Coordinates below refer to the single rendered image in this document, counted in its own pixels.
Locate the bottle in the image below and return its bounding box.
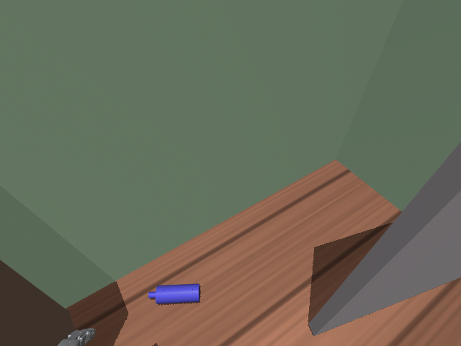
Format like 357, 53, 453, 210
148, 283, 200, 304

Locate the left robot hand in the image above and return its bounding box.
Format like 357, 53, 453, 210
58, 328, 96, 346

